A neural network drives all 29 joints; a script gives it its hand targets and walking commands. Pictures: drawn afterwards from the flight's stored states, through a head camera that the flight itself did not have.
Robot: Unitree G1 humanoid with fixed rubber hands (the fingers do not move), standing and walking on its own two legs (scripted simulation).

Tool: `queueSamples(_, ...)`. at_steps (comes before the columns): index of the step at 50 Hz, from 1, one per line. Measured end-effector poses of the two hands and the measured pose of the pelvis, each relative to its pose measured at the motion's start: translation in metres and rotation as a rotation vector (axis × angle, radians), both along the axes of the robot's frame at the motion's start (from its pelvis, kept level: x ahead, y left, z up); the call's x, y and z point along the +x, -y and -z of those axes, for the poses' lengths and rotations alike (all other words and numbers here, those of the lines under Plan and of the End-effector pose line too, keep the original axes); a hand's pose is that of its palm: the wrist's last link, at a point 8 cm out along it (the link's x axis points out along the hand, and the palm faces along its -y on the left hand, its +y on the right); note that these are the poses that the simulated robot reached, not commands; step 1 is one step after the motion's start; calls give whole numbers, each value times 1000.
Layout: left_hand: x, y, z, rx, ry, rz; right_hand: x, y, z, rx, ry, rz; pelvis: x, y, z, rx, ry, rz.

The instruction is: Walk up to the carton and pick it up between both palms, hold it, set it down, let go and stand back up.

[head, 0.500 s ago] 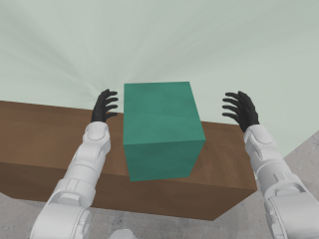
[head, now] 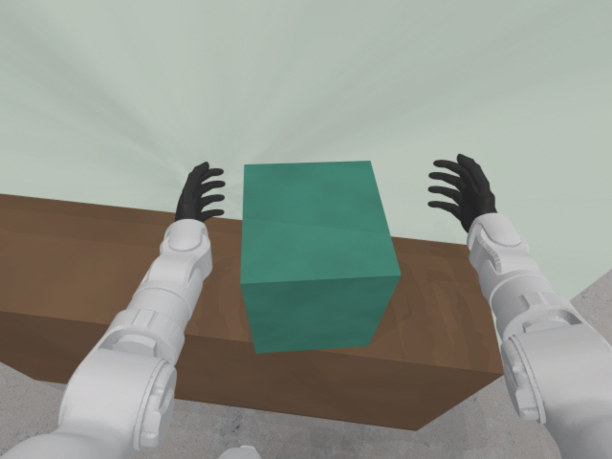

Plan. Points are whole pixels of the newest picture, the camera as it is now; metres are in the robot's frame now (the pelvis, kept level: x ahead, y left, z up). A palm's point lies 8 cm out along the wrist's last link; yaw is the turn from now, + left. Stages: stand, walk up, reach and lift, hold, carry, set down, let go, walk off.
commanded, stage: reach and lift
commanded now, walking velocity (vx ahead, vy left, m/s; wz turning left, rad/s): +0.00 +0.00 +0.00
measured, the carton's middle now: (310, 261) +0.42 +0.06 -0.06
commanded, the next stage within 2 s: none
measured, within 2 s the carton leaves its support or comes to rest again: neither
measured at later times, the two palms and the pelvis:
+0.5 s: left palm (214, 249) +0.39 +0.21 -0.02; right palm (461, 244) +0.46 -0.18 +0.00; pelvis +0.00 +0.00 -0.01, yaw +0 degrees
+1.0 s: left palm (230, 260) +0.38 +0.18 -0.03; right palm (418, 244) +0.46 -0.11 -0.02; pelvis +0.01 +0.00 -0.01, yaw +0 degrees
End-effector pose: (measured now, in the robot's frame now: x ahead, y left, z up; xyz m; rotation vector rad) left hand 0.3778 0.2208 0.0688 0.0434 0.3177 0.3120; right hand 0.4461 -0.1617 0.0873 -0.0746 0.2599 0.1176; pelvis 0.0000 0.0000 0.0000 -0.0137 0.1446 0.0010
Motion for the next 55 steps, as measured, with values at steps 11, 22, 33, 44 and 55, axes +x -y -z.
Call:
queueSamples(11,-13,-3,52,-46,-46,-31,-6,8,44,-27,-56,7,-8,0,5,0,-137,3)
queueSamples(22,7,8,79,-43,-22,-21,7,14,87,-20,-56,1,-2,4,12,5,-302,5)
queueSamples(33,11,17,97,-6,-18,37,26,11,96,-36,8,-4,14,5,13,5,-345,5)
queueSamples(44,4,29,102,-29,24,38,21,-37,104,11,45,-70,17,5,13,4,-349,5)
queueSamples(55,3,43,96,-36,44,37,11,-44,106,31,41,9,12,5,13,5,-341,5)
